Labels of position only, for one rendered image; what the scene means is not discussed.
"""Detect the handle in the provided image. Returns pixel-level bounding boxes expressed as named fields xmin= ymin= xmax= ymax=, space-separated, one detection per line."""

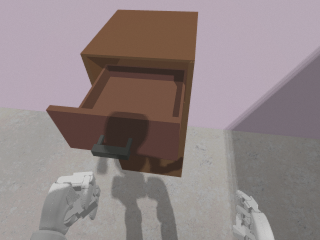
xmin=91 ymin=135 xmax=133 ymax=160

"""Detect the drawer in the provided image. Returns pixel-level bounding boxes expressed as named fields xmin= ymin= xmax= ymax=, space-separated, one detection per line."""
xmin=46 ymin=64 xmax=187 ymax=161

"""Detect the left robot hand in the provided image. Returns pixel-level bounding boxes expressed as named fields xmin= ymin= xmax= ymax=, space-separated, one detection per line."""
xmin=39 ymin=171 xmax=101 ymax=236

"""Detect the right robot hand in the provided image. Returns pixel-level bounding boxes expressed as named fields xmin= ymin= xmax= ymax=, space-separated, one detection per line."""
xmin=233 ymin=189 xmax=275 ymax=240

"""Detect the cabinet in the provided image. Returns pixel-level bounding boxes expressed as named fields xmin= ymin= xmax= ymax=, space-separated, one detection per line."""
xmin=80 ymin=9 xmax=198 ymax=178

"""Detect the left robot forearm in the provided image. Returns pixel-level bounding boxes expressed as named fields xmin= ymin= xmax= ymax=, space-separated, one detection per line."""
xmin=30 ymin=230 xmax=67 ymax=240

